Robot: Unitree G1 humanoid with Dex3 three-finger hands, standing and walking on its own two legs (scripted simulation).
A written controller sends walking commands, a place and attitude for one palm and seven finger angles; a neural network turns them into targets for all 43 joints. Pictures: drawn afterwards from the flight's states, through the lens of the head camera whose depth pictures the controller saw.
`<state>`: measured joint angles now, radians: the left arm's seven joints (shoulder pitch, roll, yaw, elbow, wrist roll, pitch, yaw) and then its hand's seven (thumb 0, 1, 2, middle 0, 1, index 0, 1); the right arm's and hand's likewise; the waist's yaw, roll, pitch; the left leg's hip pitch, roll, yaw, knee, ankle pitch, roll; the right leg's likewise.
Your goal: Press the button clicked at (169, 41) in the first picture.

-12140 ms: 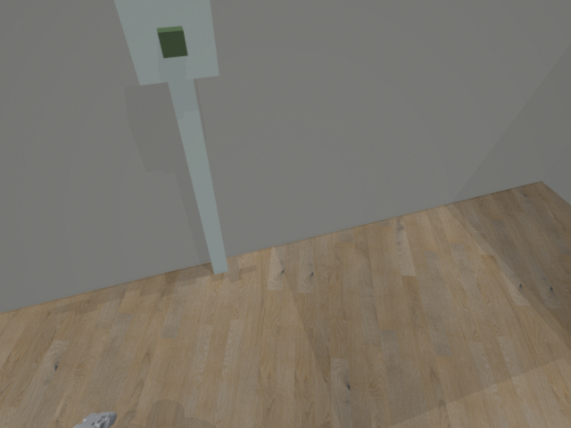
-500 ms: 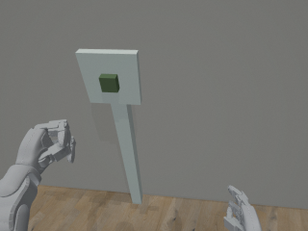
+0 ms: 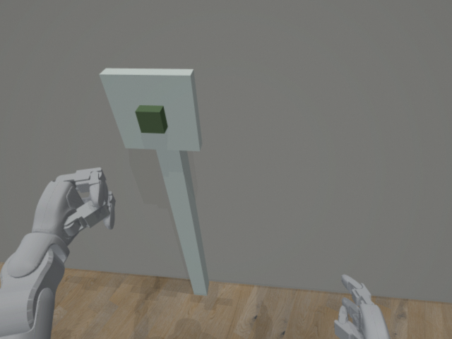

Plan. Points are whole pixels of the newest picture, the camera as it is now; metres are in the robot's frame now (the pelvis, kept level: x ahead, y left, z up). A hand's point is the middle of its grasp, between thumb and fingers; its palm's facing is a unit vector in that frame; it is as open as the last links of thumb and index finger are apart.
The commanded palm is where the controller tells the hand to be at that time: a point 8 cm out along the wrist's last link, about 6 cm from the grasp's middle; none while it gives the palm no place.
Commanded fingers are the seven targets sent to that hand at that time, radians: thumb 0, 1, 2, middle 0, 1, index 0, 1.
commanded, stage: aim a knuckle at the button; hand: left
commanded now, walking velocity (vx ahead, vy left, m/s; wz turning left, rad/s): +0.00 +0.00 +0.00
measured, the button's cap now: (152, 118) +0.48 +0.20 +0.18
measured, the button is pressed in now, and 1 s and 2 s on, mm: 0 0 0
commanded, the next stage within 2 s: none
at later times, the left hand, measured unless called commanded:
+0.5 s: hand (134, 184) +0.31 +0.19 +0.16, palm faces -0.01 -1.00 -0.03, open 3.1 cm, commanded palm +0.29 +0.24 +0.16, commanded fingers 0.00 0.90 0.90 -1.30 -1.50 -1.30 -1.50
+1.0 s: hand (156, 165) +0.37 +0.17 +0.15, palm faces +0.00 -1.00 -0.02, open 3.1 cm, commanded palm +0.35 +0.23 +0.15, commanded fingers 0.00 0.90 0.90 -1.30 -1.50 -1.30 -1.50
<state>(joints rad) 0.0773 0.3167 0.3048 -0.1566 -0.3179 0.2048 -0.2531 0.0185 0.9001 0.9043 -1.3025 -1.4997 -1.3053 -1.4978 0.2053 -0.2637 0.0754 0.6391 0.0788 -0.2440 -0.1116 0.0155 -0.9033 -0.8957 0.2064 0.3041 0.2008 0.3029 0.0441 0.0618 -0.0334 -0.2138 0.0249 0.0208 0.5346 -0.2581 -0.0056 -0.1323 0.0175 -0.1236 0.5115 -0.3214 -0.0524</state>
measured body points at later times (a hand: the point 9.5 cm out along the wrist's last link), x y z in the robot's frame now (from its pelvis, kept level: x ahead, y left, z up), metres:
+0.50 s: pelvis +0.00 +0.01 +0.00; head -0.02 -0.01 +0.45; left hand +0.31 +0.24 +0.16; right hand +0.19 -0.22 -0.07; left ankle +0.02 +0.13 -0.73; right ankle -0.02 -0.08 -0.73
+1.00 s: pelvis +0.00 +0.02 +0.00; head -0.01 +0.00 +0.45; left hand +0.36 +0.22 +0.15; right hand +0.14 -0.23 -0.09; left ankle +0.02 +0.13 -0.73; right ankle -0.02 -0.08 -0.73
